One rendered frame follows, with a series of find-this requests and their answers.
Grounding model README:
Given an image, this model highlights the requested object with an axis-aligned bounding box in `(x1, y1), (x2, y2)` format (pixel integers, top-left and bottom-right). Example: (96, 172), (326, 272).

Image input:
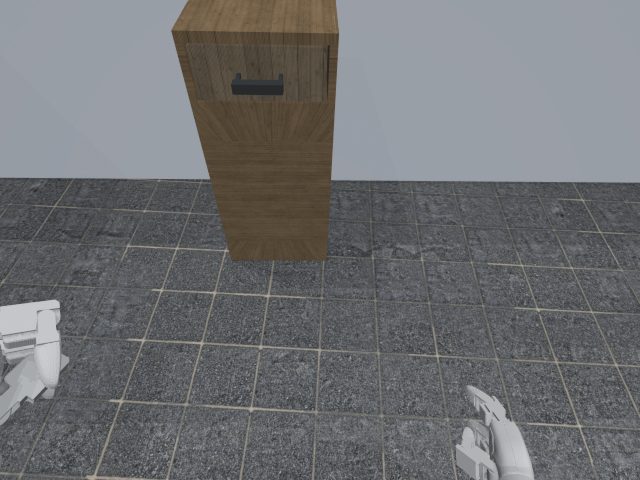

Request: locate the handle
(231, 73), (284, 95)

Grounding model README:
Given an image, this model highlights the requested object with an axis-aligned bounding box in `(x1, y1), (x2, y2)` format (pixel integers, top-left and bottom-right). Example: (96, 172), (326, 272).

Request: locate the robot right hand
(456, 385), (535, 480)

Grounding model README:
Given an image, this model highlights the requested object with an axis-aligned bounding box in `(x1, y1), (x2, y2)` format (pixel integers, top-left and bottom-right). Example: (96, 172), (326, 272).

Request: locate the cabinet
(171, 0), (339, 260)

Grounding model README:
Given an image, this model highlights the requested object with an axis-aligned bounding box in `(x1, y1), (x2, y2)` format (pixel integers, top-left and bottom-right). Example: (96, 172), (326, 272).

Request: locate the drawer
(186, 43), (328, 102)

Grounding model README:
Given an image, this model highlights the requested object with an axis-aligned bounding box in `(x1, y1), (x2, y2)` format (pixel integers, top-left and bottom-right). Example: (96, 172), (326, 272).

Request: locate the robot left hand
(0, 300), (69, 428)

